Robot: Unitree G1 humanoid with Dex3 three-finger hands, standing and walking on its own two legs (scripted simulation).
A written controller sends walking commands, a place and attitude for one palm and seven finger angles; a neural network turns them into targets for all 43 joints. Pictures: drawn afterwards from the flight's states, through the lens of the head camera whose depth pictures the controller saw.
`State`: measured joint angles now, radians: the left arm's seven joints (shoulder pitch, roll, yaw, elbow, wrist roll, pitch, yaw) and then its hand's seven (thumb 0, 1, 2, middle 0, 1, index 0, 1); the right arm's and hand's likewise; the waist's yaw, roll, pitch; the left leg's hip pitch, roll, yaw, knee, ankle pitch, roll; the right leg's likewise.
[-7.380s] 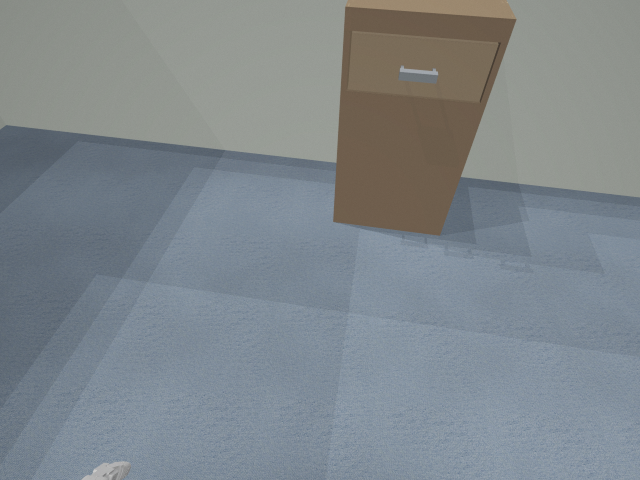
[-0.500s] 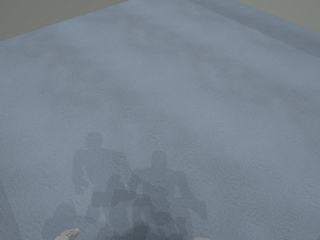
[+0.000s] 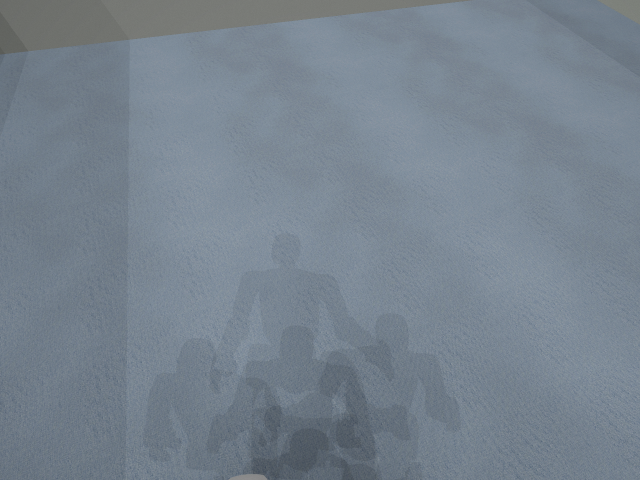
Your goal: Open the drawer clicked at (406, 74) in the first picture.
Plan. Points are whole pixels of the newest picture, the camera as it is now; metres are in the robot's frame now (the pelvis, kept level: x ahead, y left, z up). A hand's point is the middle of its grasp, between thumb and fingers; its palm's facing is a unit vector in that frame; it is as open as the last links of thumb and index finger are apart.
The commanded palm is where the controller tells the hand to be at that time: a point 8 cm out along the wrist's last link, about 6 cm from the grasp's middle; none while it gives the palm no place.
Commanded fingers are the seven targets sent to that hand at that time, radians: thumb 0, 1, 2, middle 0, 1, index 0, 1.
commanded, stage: turn to face it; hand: left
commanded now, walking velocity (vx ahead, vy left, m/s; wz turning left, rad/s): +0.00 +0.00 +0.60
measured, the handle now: out of the picture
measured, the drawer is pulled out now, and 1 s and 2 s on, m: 0.00 0.00 0.00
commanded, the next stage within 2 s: none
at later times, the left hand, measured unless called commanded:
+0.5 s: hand out of the picture +0.06 +0.21 -0.14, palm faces +0.27 -0.91 -0.30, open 7.4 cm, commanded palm none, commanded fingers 0.00 0.90 0.90 -0.20 -0.30 -0.20 -0.30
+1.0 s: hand out of the picture -0.13 +0.21 -0.19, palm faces +0.59 -0.77 -0.25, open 7.4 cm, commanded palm none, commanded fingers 0.00 0.90 0.90 -0.20 -0.30 -0.20 -0.30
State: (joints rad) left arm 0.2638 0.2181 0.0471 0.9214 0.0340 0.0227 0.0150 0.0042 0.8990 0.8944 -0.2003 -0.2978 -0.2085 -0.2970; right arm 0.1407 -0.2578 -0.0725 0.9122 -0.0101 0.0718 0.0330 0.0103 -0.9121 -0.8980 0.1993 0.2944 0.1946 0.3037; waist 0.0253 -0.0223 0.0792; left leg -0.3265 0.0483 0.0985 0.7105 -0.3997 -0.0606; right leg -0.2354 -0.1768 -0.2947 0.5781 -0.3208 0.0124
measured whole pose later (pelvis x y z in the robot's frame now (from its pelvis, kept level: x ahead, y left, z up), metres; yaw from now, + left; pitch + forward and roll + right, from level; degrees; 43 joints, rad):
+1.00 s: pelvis -0.03 +0.01 -0.01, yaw +35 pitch -1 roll -1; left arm 0.25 0.28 0.07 0.94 0.02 0.08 0.02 0.01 0.90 0.89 -0.20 -0.30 -0.21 -0.30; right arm 0.13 -0.23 -0.05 0.89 -0.01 0.02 0.03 0.01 -0.91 -0.90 0.20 0.29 0.20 0.30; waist 0.02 -0.07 0.09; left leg -0.31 0.01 0.09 0.64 -0.32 0.05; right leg -0.39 -0.16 -0.13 1.01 -0.55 0.08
